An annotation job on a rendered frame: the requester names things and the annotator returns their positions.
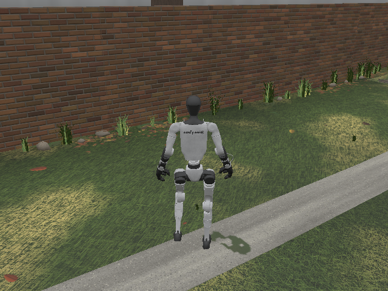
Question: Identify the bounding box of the robot left hand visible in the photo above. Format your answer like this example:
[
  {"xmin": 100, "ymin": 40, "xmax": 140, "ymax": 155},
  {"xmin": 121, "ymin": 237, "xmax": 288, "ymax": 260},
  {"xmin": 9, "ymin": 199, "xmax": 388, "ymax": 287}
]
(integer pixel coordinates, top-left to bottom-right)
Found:
[{"xmin": 156, "ymin": 168, "xmax": 170, "ymax": 181}]

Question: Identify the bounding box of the left robot forearm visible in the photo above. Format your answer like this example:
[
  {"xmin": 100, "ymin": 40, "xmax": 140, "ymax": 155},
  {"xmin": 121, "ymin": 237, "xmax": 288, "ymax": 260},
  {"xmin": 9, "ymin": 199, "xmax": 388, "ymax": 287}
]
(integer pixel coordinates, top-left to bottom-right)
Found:
[{"xmin": 158, "ymin": 146, "xmax": 170, "ymax": 171}]

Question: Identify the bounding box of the right robot upper arm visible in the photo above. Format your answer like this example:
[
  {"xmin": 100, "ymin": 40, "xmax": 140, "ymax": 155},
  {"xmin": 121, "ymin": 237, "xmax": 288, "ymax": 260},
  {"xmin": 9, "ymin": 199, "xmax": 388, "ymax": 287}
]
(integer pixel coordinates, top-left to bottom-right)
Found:
[{"xmin": 206, "ymin": 122, "xmax": 224, "ymax": 155}]

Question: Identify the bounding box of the right robot forearm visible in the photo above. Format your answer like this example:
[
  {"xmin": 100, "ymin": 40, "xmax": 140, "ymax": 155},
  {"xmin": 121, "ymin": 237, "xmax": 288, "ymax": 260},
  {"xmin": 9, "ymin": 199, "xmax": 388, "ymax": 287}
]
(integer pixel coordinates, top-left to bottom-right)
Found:
[{"xmin": 219, "ymin": 146, "xmax": 231, "ymax": 169}]

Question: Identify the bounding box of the robot right hand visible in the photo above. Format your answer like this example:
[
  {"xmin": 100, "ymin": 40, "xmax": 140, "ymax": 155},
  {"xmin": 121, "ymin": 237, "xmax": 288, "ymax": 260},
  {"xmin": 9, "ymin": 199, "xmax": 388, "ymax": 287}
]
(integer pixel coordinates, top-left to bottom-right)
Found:
[{"xmin": 219, "ymin": 165, "xmax": 233, "ymax": 179}]

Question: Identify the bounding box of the left robot upper arm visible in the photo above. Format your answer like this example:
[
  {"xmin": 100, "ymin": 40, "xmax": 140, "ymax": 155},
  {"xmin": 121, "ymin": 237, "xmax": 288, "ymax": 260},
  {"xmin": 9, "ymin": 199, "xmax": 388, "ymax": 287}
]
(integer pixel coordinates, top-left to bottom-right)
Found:
[{"xmin": 164, "ymin": 122, "xmax": 181, "ymax": 156}]

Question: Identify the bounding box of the robot torso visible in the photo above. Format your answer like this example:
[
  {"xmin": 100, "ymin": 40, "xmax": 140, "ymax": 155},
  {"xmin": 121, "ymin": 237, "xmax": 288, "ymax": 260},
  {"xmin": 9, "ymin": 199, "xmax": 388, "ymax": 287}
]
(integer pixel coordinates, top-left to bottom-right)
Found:
[{"xmin": 180, "ymin": 119, "xmax": 208, "ymax": 182}]

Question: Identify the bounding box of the robot right thigh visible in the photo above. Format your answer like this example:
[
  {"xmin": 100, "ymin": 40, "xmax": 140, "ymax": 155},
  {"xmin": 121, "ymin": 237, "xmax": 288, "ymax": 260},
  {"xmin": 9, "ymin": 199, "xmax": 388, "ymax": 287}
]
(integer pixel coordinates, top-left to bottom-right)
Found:
[{"xmin": 202, "ymin": 169, "xmax": 215, "ymax": 213}]

